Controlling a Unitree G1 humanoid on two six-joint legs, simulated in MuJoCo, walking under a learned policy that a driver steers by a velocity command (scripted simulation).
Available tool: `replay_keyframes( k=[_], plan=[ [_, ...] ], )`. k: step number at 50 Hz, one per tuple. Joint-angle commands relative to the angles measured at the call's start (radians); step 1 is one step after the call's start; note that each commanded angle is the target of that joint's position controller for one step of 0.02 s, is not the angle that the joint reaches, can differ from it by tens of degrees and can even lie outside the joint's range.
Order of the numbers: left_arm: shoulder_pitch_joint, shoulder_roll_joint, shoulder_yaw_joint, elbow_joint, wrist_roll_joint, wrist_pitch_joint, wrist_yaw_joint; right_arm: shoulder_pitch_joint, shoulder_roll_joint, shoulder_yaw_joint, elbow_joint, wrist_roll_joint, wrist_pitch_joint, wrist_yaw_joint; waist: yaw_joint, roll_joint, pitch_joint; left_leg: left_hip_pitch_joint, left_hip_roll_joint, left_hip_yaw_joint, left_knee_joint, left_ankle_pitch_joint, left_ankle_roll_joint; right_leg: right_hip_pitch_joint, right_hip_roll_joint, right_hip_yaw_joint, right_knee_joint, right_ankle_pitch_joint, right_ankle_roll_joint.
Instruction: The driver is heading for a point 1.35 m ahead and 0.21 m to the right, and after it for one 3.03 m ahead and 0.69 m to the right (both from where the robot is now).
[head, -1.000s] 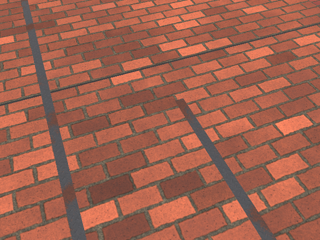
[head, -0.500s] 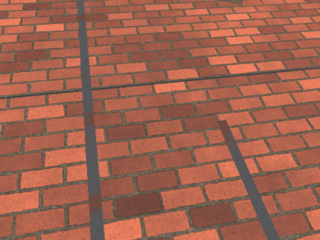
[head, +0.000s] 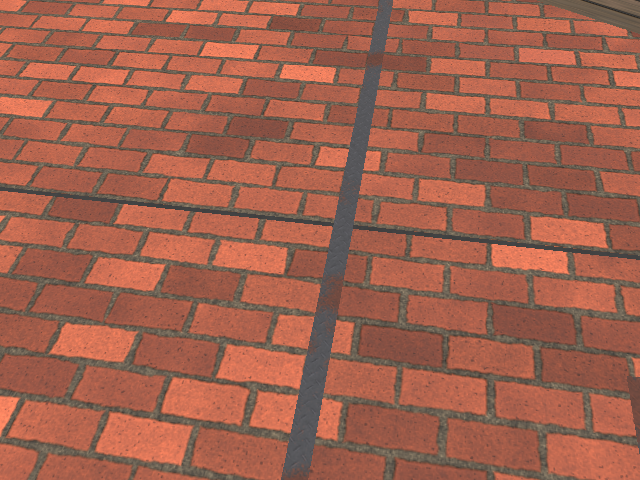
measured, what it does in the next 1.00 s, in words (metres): walks ahead, turning right: left foot, then right foot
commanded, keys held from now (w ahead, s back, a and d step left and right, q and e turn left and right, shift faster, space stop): w+q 0.06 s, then w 0.02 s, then w+e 0.92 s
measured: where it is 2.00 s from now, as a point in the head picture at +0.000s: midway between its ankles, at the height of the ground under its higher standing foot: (423, 262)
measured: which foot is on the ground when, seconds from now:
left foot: up 0.00-0.26, down 0.28-0.82, up 0.84-1.00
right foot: down 0.00-0.30, up 0.32-0.78, down 0.80-1.00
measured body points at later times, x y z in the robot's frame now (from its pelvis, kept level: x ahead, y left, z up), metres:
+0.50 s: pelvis +0.27 +0.05 +0.00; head +0.29 +0.07 +0.45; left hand +0.32 +0.31 -0.14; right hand +0.31 -0.21 -0.12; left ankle +0.26 +0.13 -0.74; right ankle +0.28 -0.10 -0.66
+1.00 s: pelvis +0.52 -0.04 +0.00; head +0.55 -0.06 +0.44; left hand +0.67 +0.21 -0.13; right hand +0.55 -0.32 -0.13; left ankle +0.57 +0.13 -0.66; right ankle +0.53 -0.08 -0.74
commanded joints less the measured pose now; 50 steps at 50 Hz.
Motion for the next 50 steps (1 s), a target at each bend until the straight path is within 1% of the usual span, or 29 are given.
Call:
replay_keyframes(
  k=[1,5,8,10,12,13,14,15,16,17,18,19,20,22,25,29,34,35,37,38,39,40,41,42,43,44,45,47,50],
  plan=[
    [0.018,0.076,0.011,-0.035,-0.002,-0.024,-0.004,-0.018,0.000,0.009,-0.072,0.000,0.002,0.016,-0.023,-0.116,0.013,-0.120,0.049,-0.028,-0.037,0.104,-0.011,0.045,-0.293,0.174,-0.209,0.210,-0.116],
    [0.076,0.078,0.005,-0.001,-0.001,-0.020,-0.007,-0.164,0.035,0.032,-0.114,0.005,-0.011,0.028,0.010,-0.116,0.038,-0.047,0.030,0.033,-0.297,0.248,-0.008,0.033,-0.247,0.051,-0.201,0.304,-0.088],
    [0.141,0.109,0.005,0.041,-0.005,-0.008,-0.004,-0.248,0.035,0.043,-0.132,0.004,-0.017,0.028,0.030,-0.123,0.062,0.032,0.009,0.099,-0.455,0.199,0.003,0.077,-0.263,0.059,-0.205,0.339,-0.099],
    [0.177,0.128,0.005,0.070,-0.007,0.007,-0.002,-0.273,0.021,0.042,-0.136,-0.002,-0.023,0.017,0.032,-0.122,0.064,0.056,-0.004,0.127,-0.523,0.118,0.018,0.165,-0.284,0.088,-0.154,0.463,-0.109],
    [0.185,0.152,0.007,0.092,-0.005,0.020,0.002,-0.200,0.004,0.036,-0.108,-0.006,-0.036,0.003,-0.008,-0.141,0.016,0.185,-0.055,0.139,-0.592,0.036,0.040,0.217,-0.283,0.092,-0.008,0.720,-0.100],
    [0.178,0.156,0.005,0.100,-0.011,0.025,0.002,-0.057,-0.016,0.025,-0.058,-0.013,-0.051,-0.007,-0.078,-0.124,-0.061,0.372,-0.079,0.142,-0.674,0.081,0.062,0.186,-0.253,0.068,0.157,0.759,-0.082],
    [0.170,0.133,-0.004,0.085,-0.019,0.024,0.001,0.117,-0.076,0.004,-0.003,-0.033,-0.064,-0.023,-0.144,-0.095,-0.179,0.655,0.017,0.046,-0.667,0.083,0.094,0.019,-0.214,0.055,0.372,0.550,-0.063],
    [0.210,0.005,-0.037,0.021,-0.050,0.018,-0.012,0.244,-0.194,-0.024,0.006,-0.054,-0.068,-0.041,-0.159,0.127,-0.365,1.033,0.379,-0.389,-0.685,0.040,0.197,-0.363,-0.088,0.003,0.753,-0.021,-0.013],
    [0.204,0.083,-0.008,0.040,-0.037,0.027,0.000,0.258,-0.186,-0.030,0.011,-0.010,-0.056,-0.049,-0.164,0.084,-0.404,0.979,0.452,-0.572,-0.789,0.108,0.225,-0.462,-0.021,0.129,0.916,-0.335,-0.019],
    [0.122,0.104,0.006,0.025,-0.029,0.033,0.003,0.176,-0.139,-0.015,0.019,0.006,-0.055,-0.048,-0.124,0.022,-0.242,0.844,0.384,-0.395,-0.806,0.114,0.184,-0.502,-0.077,0.192,0.925,-0.250,-0.030],
    [0.093,0.075,0.000,0.023,-0.028,0.031,-0.002,0.102,-0.072,0.002,0.020,0.012,-0.062,-0.044,-0.086,0.022,-0.124,0.698,0.336,-0.274,-0.854,0.145,0.146,-0.490,-0.107,0.185,0.873,-0.180,-0.029],
    [0.088,0.062,0.004,0.037,-0.020,0.039,-0.005,0.058,-0.028,0.013,0.022,0.015,-0.069,-0.042,-0.057,0.020,-0.062,0.597,0.289,-0.183,-0.898,0.147,0.104,-0.453,-0.127,0.182,0.827,-0.139,-0.024],
    [0.109,0.052,0.006,0.048,-0.001,0.055,-0.012,0.031,-0.001,0.021,0.029,0.023,-0.074,-0.044,-0.023,0.042,-0.024,0.518,0.252,-0.112,-0.930,0.153,0.075,-0.412,-0.136,0.180,0.802,-0.113,-0.013],
    [0.114,0.025,0.009,0.053,0.009,0.079,-0.027,0.042,0.006,0.021,0.044,0.024,-0.093,-0.047,0.001,0.037,-0.013,0.469,0.234,-0.041,-0.965,0.211,0.072,-0.388,-0.131,0.171,0.810,-0.068,-0.002],
    [0.023,0.012,0.012,0.019,0.012,0.091,-0.040,0.081,-0.009,0.014,0.076,0.029,-0.111,-0.052,0.011,0.026,0.023,0.479,0.229,0.056,-0.996,0.282,0.080,-0.483,-0.145,0.165,0.781,0.036,0.010],
    [-0.126,0.002,0.002,-0.036,0.011,0.089,-0.051,0.122,-0.002,0.018,0.109,0.023,-0.109,-0.056,-0.006,0.021,0.065,0.489,0.207,0.166,-0.996,0.319,0.078,-0.519,-0.141,0.135,0.580,0.186,0.013],
    [-0.276,0.018,-0.008,-0.100,0.019,0.087,-0.068,0.189,-0.059,0.005,0.145,0.021,-0.099,-0.070,-0.042,0.009,0.093,0.602,0.249,0.238,-0.966,0.412,0.068,-0.457,-0.112,0.046,0.352,0.166,-0.036],
    [-0.284,0.023,-0.006,-0.107,0.021,0.087,-0.068,0.199,-0.067,0.003,0.153,0.020,-0.092,-0.072,-0.042,0.007,0.092,0.640,0.256,0.252,-0.934,0.481,0.063,-0.447,-0.099,0.031,0.329,0.125,-0.052],
    [-0.254,0.039,0.002,-0.107,0.022,0.087,-0.061,0.195,-0.094,-0.003,0.159,0.017,-0.080,-0.078,-0.021,0.024,0.055,0.696,0.258,0.286,-0.807,0.778,0.049,-0.366,-0.039,-0.013,0.303,0.021,-0.092],
    [-0.195,0.053,0.010,-0.093,0.021,0.085,-0.056,0.189,-0.113,-0.008,0.160,0.014,-0.070,-0.079,0.008,0.033,0.013,0.711,0.257,0.299,-0.688,0.907,0.044,-0.293,0.001,-0.028,0.295,-0.038,-0.115],
    [-0.091,0.072,0.023,-0.065,0.020,0.078,-0.050,0.185,-0.130,-0.013,0.157,0.015,-0.058,-0.078,0.052,0.027,-0.053,0.692,0.249,0.307,-0.511,0.930,0.037,-0.170,0.045,-0.030,0.257,-0.067,-0.141],
    [0.069,0.118,0.045,-0.013,0.029,0.069,-0.037,0.178,-0.130,-0.012,0.145,0.016,-0.052,-0.074,0.124,-0.029,-0.146,0.563,0.223,0.318,-0.253,0.766,0.007,0.064,0.047,0.030,0.184,-0.060,-0.177],
    [0.140,0.244,0.081,-0.007,0.035,0.068,-0.019,0.207,-0.034,0.010,0.087,0.034,-0.056,-0.063,0.117,-0.218,-0.254,0.203,0.123,0.321,0.113,0.217,-0.045,0.360,-0.235,0.452,0.133,-0.187,-0.282],
    [0.112,0.297,0.090,-0.027,-0.001,0.076,-0.019,0.149,-0.050,0.003,0.030,0.030,-0.069,-0.048,0.087,-0.267,-0.326,-0.054,-0.061,0.112,0.325,-0.308,-0.081,0.468,-0.381,0.933,-0.057,-0.132,-0.377],
    [0.089,0.274,0.086,-0.018,-0.007,0.085,-0.014,0.031,-0.072,0.003,0.004,0.028,-0.079,-0.043,0.098,-0.142,-0.202,-0.166,0.007,0.010,0.324,-0.211,-0.069,0.411,-0.356,0.793,-0.084,-0.078,-0.340],
    [0.042,0.221,0.073,-0.016,-0.012,0.082,-0.005,0.022,-0.056,0.012,0.003,0.035,-0.092,-0.042,0.062,-0.089,-0.092,-0.152,0.050,0.016,0.248,-0.108,-0.062,0.272,-0.334,0.657,-0.083,0.028,-0.306],
    [-0.006,0.175,0.060,-0.021,-0.012,0.077,-0.003,0.042,-0.048,0.012,0.020,0.028,-0.093,-0.046,0.012,-0.032,-0.040,-0.085,0.082,0.013,0.148,-0.067,-0.061,0.156,-0.277,0.562,-0.090,0.139,-0.256],
    [-0.057,0.129,0.044,-0.031,-0.022,0.062,-0.001,0.080,-0.038,0.014,0.029,-0.005,-0.057,-0.044,-0.042,-0.053,-0.039,0.033,0.101,0.006,0.060,-0.053,-0.081,0.034,-0.198,0.445,-0.108,0.272,-0.221],
    [-0.015,0.152,0.047,-0.023,-0.024,0.038,-0.006,0.046,-0.020,0.017,0.009,-0.008,-0.021,-0.035,-0.048,-0.061,-0.041,0.026,0.092,0.028,-0.025,-0.010,-0.110,-0.002,-0.152,0.397,-0.125,0.340,-0.221]
  ],
)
